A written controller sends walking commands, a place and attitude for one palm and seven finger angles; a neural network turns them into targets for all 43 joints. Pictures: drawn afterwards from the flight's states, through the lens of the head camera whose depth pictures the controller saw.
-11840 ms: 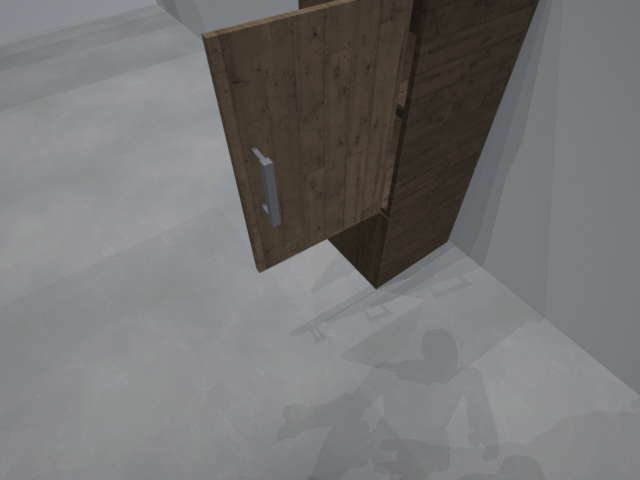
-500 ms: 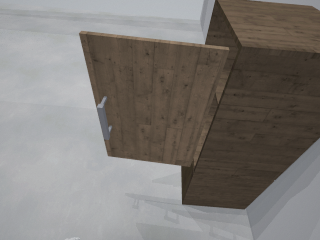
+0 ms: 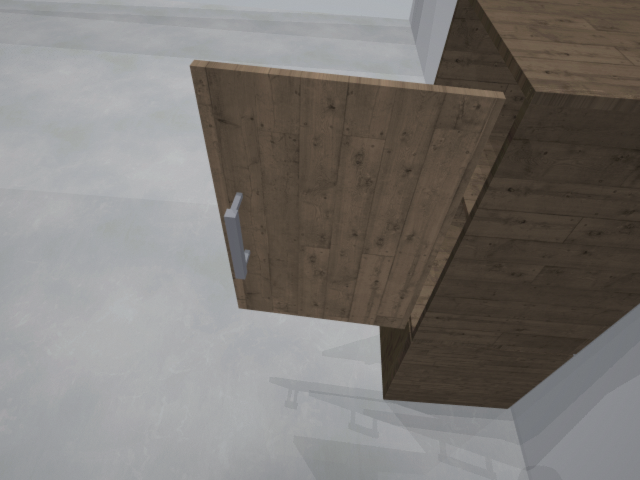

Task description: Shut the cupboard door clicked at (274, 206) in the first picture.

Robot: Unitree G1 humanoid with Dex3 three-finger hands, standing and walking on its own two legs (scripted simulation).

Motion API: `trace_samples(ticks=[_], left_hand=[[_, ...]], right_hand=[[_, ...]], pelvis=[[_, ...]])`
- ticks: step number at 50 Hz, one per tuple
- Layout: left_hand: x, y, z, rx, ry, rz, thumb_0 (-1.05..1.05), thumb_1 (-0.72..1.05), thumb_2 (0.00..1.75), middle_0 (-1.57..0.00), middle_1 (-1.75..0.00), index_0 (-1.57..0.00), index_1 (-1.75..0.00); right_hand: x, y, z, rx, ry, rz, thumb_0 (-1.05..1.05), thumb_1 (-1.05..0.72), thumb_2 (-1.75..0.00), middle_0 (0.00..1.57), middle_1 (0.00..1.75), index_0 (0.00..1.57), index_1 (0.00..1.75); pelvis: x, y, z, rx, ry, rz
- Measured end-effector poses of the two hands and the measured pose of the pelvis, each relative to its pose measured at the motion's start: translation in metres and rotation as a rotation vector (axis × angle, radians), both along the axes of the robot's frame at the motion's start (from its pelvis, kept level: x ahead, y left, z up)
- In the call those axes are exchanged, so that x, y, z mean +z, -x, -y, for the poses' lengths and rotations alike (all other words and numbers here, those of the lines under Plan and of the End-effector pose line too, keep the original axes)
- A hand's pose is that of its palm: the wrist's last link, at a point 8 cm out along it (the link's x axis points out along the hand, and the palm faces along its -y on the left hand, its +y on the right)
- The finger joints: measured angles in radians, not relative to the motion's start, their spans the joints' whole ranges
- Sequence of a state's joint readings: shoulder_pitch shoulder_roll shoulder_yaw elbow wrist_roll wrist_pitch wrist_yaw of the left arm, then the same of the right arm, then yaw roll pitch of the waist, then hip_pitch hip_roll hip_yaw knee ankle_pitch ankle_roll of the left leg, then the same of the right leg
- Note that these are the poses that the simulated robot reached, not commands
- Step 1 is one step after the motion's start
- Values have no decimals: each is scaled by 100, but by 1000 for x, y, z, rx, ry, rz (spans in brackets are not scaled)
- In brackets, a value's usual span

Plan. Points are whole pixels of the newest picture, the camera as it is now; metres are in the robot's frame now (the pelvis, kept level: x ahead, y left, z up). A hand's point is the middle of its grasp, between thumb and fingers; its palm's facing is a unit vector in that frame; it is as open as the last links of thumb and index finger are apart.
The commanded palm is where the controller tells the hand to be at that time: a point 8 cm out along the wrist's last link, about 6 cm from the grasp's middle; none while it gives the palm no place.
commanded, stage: come to a stop and stand still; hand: left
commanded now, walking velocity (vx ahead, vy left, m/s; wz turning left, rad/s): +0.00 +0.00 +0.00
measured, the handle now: (239, 238) +0.51 +0.18 -0.05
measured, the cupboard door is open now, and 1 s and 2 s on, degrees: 87 87 87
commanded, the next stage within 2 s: look again from close up in 0.52 s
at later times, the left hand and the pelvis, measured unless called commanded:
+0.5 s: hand out of the picture +0.07 +0.22 -0.18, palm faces -0.04 -0.97 -0.24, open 7.4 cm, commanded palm none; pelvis +0.03 +0.02 +0.00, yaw -1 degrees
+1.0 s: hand out of the picture +0.06 +0.21 -0.18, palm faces -0.05 -0.97 -0.22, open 7.4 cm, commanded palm none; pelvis +0.04 +0.01 +0.00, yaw -1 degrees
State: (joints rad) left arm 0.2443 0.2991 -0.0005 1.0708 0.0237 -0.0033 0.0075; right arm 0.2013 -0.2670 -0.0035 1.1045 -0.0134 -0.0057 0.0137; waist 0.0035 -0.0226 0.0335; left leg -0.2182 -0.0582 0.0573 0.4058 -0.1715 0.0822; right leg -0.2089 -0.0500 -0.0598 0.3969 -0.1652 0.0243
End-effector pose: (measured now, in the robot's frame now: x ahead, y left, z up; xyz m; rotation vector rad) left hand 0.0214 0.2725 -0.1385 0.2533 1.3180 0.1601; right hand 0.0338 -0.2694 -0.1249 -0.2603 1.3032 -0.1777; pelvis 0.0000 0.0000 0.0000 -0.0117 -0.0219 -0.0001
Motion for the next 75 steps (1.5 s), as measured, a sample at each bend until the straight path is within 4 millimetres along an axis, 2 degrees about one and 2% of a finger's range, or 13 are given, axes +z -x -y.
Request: trace_samples(ticks=[12, 19, 25, 35, 48, 61, 62, 63, 65, 68, 70, 73, 75], left_hand=[[-7, -29, 9, -18, 48, 20, 1, 90, 90, -20, -30, -20, -30], [-7, -41, 6, -21, 46, 26, 1, 90, 90, -20, -30, -20, -30], [-6, -45, 0, -19, 35, 20, 1, 90, 90, -20, -30, -20, -30], [-5, -43, -2, -14, 27, -5, 1, 90, 90, -20, -30, -20, -30], [-7, -39, 12, -15, 48, -26, 1, 90, 90, -20, -30, -20, -30], [-9, -38, 26, -16, 61, -27, 1, 90, 90, -20, -30, -20, -30], [-4, -48, 22, 60, 66, 40, 1, 90, 90, -20, -30, -20, -30], [8, -66, 18, 83, 50, 179, 1, 90, 90, -21, -30, -20, -30], [47, -105, 14, 94, 16, 492, 2, 90, 90, -21, -31, -21, -30], [107, -157, 20, 76, 22, 880, 2, 91, 90, -23, -33, -22, -32], [132, -182, 27, 23, 42, 1092, 2, 91, 90, -24, -35, -24, -34], [136, -193, 40, -75, 125, 1265, 1, 91, 90, -28, -39, -28, -39], [119, -185, 47, -163, 186, 1300, 1, 91, 90, -31, -42, -30, -42]], right_hand=[[8, -48, -14, 10, 8, 80, 1, -91, -90, 20, 29, 20, 30], [9, -61, -19, 11, 10, 93, 1, -91, -90, 20, 29, 20, 30], [7, -60, -22, 2, 5, 75, 1, -91, -90, 20, 29, 20, 30], [3, -45, -25, -22, -3, 23, 1, -91, -90, 20, 29, 20, 30], [0, -31, -24, -46, -16, -12, 1, -91, -90, 20, 29, 20, 30], [-2, -31, -24, -47, -25, -12, 1, -91, -90, 20, 29, 20, 30], [0, -33, -24, -39, -16, 29, 1, -91, -90, 20, 29, 20, 30], [3, -37, -24, -32, -1, 100, 1, -91, -90, 20, 29, 20, 30], [8, -46, -23, 2, 7, 227, 1, -91, -90, 20, 29, 20, 30], [9, -68, -20, 63, -37, 385, 1, -91, -90, 20, 29, 20, 30], [4, -86, -16, 92, -61, 484, 1, -91, -90, 20, 29, 20, 30], [-1, -114, -8, 100, -75, 607, 1, -91, -90, 20, 29, 20, 30], [-2, -131, -1, 106, -73, 677, 2, -91, -90, 20, 29, 20, 30]], pelvis=[[1, -17, -10, -10, 1, 5], [2, -24, -14, -13, 1, 8], [2, -29, -16, -13, 0, 9], [3, -34, -16, -14, -2, 10], [4, -37, -11, -19, -5, 9], [4, -38, -6, -19, -5, 2], [2, -36, -5, -7, -7, 6], [0, -33, -2, 9, -9, 12], [-4, -31, 3, 29, -20, 21], [-12, -30, 8, 58, -28, -2], [-24, -25, 12, 58, -44, -33], [-42, -17, 20, 41, -36, -105], [-57, -12, 28, 30, -40, -151]])
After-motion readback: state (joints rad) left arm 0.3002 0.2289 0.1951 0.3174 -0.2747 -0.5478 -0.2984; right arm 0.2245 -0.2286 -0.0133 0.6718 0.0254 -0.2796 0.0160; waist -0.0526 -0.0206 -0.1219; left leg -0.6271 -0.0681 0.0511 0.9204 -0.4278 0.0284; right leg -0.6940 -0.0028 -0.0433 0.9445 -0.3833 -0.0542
